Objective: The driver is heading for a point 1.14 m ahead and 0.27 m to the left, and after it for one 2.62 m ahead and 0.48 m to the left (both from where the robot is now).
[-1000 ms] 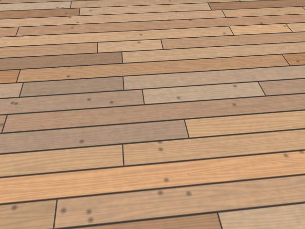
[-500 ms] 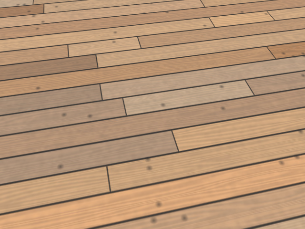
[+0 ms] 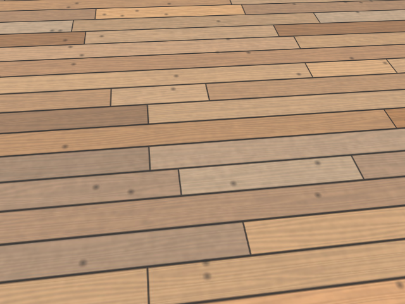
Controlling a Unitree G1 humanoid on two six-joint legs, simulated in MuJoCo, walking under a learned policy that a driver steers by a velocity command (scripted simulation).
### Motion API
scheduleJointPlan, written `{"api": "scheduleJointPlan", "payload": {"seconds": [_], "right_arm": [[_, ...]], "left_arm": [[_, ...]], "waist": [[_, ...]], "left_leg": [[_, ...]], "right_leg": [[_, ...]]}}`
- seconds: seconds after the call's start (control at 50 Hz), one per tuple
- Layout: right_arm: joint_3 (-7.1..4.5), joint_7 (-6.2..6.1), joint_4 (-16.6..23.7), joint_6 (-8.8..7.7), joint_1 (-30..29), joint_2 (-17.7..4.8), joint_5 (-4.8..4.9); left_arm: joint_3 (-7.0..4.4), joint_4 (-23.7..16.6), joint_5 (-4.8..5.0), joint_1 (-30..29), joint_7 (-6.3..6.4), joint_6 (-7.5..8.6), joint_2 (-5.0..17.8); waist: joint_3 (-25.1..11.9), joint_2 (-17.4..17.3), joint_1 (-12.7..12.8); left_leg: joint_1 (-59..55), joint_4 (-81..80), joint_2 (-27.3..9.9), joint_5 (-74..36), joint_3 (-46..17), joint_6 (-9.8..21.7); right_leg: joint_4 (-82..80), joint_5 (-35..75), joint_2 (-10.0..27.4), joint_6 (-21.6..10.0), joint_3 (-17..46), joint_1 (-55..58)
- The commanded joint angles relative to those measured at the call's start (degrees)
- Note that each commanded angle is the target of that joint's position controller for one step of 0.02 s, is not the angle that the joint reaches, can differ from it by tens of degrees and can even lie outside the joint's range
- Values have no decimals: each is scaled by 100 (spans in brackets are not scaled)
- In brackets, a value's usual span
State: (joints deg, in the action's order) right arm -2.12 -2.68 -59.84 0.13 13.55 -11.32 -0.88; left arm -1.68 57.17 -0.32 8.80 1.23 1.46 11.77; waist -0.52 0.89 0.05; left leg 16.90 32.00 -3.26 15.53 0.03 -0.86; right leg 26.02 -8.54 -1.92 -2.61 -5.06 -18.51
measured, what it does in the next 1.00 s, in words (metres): walks ahead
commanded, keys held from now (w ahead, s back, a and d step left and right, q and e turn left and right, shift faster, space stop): no key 0.64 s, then w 0.36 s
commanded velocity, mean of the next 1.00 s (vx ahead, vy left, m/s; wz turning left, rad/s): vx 0.10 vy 0.00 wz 0.00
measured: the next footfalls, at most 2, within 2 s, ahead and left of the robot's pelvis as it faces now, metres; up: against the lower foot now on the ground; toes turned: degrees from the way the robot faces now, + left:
left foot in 1.40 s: +0.52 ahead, +0.12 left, +0.00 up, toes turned +2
right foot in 1.96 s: +0.82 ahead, -0.13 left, +0.00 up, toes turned -2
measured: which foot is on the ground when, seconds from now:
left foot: down 0.00-0.94, up 0.96-1.00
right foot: down 0.00-1.00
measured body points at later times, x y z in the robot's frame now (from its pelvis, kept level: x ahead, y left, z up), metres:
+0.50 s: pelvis +0.05 +0.02 +0.00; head +0.07 +0.02 +0.45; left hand +0.12 +0.26 -0.15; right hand +0.08 -0.23 -0.15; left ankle +0.02 +0.13 -0.73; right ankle +0.07 -0.09 -0.73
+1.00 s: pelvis +0.13 -0.01 -0.01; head +0.13 -0.02 +0.44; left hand +0.15 +0.24 -0.15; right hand +0.10 -0.26 -0.16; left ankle +0.02 +0.12 -0.68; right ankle +0.09 -0.10 -0.73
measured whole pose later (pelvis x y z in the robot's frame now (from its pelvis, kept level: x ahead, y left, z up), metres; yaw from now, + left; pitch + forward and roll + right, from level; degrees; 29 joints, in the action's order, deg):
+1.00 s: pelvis +0.13 -0.01 -0.01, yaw +0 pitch +1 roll +0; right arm -3.3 -0.9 -61.8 -4.9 21.7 -12.1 2.1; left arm -3.7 62.4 1.2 15.5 -0.8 6.9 11.7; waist -0.3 -1.8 1.1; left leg 17.2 57.4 -1.2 25.8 -1.7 1.4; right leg 34.0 -21.4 -1.6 -3.7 -4.5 -13.4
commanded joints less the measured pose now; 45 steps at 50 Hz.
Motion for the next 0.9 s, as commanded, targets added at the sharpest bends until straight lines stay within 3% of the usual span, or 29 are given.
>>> {"api": "scheduleJointPlan", "payload": {"seconds": [0.02, 0.06, 0.12, 0.22, 0.42, 0.64, 0.66, 0.7, 0.72, 0.76, 0.8, 0.82, 0.84, 0.86, 0.9], "right_arm": [[-121, 11, 70, -177, -32, -611, 25], [-110, 22, 36, -251, 90, -534, 59], [-119, 26, -39, -272, 290, -575, 82], [-108, 39, -88, -233, 411, -567, 89], [-94, 36, -123, -139, 388, -480, 89], [-91, 8, -178, -105, 345, -437, 77], [-90, 4, -254, -96, 481, -404, 87], [-149, -15, -238, -84, 495, -538, 163], [-160, -28, -173, -114, 472, -565, 188], [-169, -19, -131, -268, 657, -579, 252], [-228, 30, -202, -418, 1059, -733, 280], [-278, 57, -245, -464, 1240, -885, 285], [-299, 78, -221, -502, 1218, -966, 277], [-288, 97, -163, -540, 1094, -933, 267], [-265, 149, -6, -547, 689, -865, 295]], "left_arm": [[-120, -126, -34, 204, 82, 8, 537], [-123, -47, -39, 244, 65, 10, 542], [-114, -3, 3, 153, 28, 37, 493], [-118, 102, 42, 179, 19, 13, 507], [-139, 277, 63, 176, 74, -95, 565], [-163, 415, 58, 46, 98, -136, 536], [-159, 492, 62, 153, 96, -143, 490], [-217, 524, 141, 204, 102, -152, 583], [-226, 484, 157, 170, 106, -114, 595], [-207, 388, 203, 85, 74, 63, 504], [-187, 256, 200, -140, -10, 266, 369], [-160, 166, 206, -285, -64, 349, 235], [-142, 96, 213, -353, -111, 409, 191], [-135, 82, 218, -287, -152, 453, 204], [-176, 269, 248, 319, -192, 506, 283]], "waist": [[385, -916, 198], [260, -526, 121], [70, -298, 16], [-142, -130, -31], [-1, -118, -6], [150, -141, 7], [27, -143, -2], [346, -225, 16], [650, -218, 6], [1008, -273, -69], [1007, -640, -220], [963, -999, -260], [1022, -1149, -223], [1021, -1115, -127], [824, -917, 259]], "left_leg": [[864, -1435, -229, 1226, -383, 229], [481, -1228, -170, 626, -291, 182], [19, -953, -120, -235, -201, 239], [-266, -744, -72, -1019, -106, 258], [-378, -712, 5, -1347, -9, 236], [-377, -842, 49, -967, 38, 208], [-431, -865, 108, -340, 101, 237], [-74, -827, 145, 1675, 42, 476], [152, -884, 52, 2397, -118, 597], [258, -993, -225, 2815, -557, 822], [-289, -1339, -739, 2833, -1369, 1142], [-632, -1697, -1165, 2822, -2042, 1376], [-718, -1849, -1512, 2534, -2543, 1560], [-717, -1742, -1628, 1990, -2621, 1581], [-385, -1281, -1297, 993, -1855, 1248]], "right_leg": [[-301, -683, 369, -19, 430, 739], [-301, -500, 423, -103, 469, 634], [-236, 37, 446, -108, 465, 604], [-26, 821, 464, -109, 450, 822], [80, 1126, 491, -76, 472, 938], [-23, 808, 489, -36, 479, 946], [-11, 154, 409, -49, 394, 983], [133, -2166, 250, -168, 295, 569], [110, -2883, 298, -236, 402, 211], [243, -3075, 420, -327, 598, -270], [895, -2368, 317, -258, 369, -887], [1428, -1843, 176, -221, 123, -1196], [1672, -1618, 199, -283, 133, -1365], [1677, -1647, 270, -358, 220, -1348], [849, -1517, 214, -454, 125, -348]]}}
